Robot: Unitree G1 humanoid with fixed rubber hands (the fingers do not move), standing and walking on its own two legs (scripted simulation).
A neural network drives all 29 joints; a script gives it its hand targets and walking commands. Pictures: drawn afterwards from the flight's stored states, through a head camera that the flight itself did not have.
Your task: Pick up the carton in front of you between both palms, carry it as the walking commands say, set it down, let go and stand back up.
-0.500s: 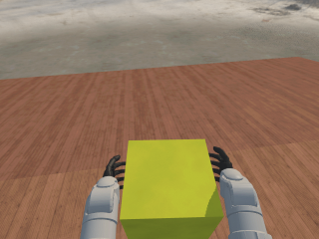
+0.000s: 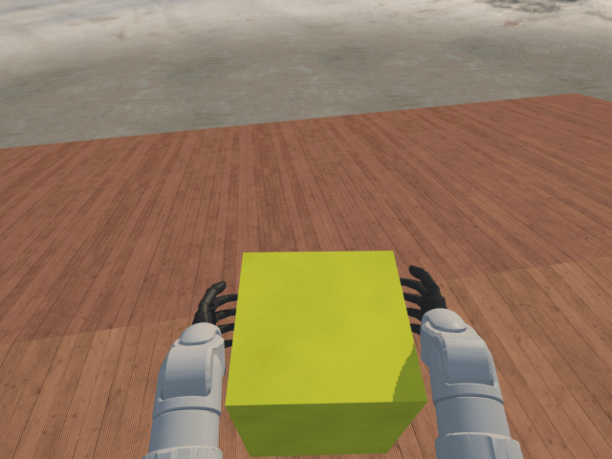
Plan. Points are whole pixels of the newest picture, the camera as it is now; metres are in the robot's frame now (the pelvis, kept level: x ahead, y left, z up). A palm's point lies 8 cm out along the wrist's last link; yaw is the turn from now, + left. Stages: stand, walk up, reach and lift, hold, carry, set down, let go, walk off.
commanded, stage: carry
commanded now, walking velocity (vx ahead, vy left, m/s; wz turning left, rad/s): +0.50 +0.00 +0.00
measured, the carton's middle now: (318, 358) +0.30 +0.01 -0.01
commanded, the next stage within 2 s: none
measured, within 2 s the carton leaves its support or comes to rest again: neither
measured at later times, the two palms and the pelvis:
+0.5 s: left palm (244, 238) +0.46 +0.13 +0.08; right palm (430, 240) +0.45 -0.17 +0.08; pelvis +0.22 -0.02 -0.01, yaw +1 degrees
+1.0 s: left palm (244, 157) +0.77 +0.17 +0.06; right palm (373, 159) +0.76 -0.13 +0.05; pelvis +0.54 +0.03 -0.01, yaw -2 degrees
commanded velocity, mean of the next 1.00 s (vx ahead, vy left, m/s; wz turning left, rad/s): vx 0.50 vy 0.00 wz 0.00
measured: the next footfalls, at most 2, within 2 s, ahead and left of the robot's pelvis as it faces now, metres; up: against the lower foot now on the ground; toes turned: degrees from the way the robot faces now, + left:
left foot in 0.24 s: +0.12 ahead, +0.11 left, +0.00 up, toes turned +9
right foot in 0.48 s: +0.31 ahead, -0.11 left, +0.00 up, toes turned -9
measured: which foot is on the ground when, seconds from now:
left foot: down 0.00-0.06, up 0.08-0.22, down 0.24-0.50, up 0.52-0.86, down 0.88-1.00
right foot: down 0.00-0.26, up 0.28-0.46, down 0.48-0.92, up 0.94-1.00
